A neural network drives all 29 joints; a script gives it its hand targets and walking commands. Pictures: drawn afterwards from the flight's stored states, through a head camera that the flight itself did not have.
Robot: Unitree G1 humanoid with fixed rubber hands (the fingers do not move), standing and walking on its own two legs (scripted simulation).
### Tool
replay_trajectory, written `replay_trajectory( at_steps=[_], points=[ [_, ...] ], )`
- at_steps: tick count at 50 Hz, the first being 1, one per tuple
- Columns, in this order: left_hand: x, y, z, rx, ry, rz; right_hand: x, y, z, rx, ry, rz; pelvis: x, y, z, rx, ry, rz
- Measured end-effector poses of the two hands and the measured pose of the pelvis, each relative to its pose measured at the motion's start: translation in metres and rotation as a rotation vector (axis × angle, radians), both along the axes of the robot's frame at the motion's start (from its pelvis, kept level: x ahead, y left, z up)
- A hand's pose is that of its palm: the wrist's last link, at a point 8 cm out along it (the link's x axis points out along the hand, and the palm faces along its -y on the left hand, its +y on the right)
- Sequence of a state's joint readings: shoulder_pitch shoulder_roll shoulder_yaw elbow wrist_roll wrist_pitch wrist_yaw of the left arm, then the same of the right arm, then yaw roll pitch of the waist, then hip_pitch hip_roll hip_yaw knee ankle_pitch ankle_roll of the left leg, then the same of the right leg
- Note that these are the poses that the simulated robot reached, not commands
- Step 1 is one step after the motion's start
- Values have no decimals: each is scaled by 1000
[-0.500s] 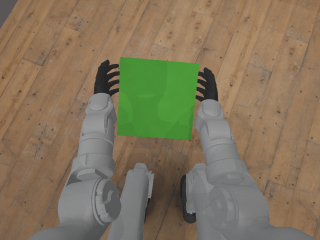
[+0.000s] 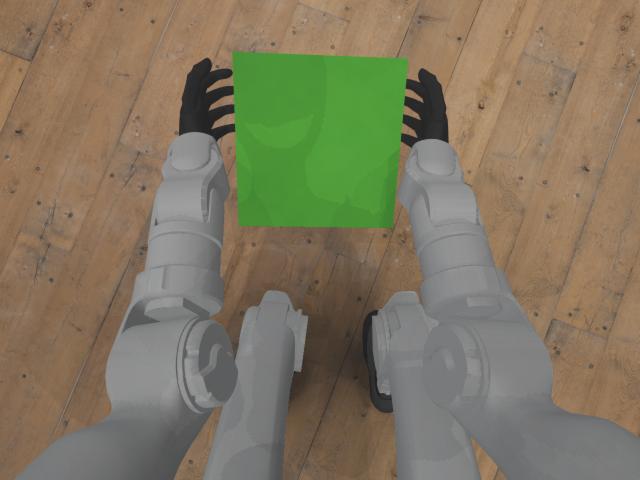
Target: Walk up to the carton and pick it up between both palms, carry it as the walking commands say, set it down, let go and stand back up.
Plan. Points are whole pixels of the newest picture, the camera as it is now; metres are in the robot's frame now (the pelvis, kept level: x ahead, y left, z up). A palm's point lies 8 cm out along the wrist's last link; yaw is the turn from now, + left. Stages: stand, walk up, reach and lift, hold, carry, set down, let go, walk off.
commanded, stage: set down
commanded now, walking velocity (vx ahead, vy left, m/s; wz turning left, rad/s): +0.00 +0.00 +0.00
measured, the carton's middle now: (314, 140) +0.51 +0.04 -0.19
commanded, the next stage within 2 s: none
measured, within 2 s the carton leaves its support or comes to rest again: neither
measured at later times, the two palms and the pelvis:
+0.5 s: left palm (217, 138) +0.51 +0.17 -0.18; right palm (408, 145) +0.51 -0.09 -0.20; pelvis -0.01 +0.00 -0.06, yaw +0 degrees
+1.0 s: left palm (229, 136) +0.54 +0.17 -0.27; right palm (401, 133) +0.55 -0.10 -0.27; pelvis -0.02 +0.01 -0.11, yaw -1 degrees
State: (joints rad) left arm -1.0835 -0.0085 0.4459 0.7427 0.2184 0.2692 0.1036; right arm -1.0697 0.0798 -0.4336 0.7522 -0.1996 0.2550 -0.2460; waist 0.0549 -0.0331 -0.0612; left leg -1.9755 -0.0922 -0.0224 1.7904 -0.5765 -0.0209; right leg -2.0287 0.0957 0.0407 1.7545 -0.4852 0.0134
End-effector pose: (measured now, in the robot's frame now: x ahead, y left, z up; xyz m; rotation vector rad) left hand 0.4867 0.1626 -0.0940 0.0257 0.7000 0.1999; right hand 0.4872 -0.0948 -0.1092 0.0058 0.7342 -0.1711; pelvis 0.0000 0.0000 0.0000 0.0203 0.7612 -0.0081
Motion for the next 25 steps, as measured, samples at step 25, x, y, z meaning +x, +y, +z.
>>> replay_trajectory(
  at_steps=[25],
  points=[
    [27,6,-89,-6,17,-39,26,2,-90,12,9,14,-8,2,-58,-6,16,8]
  ],
)
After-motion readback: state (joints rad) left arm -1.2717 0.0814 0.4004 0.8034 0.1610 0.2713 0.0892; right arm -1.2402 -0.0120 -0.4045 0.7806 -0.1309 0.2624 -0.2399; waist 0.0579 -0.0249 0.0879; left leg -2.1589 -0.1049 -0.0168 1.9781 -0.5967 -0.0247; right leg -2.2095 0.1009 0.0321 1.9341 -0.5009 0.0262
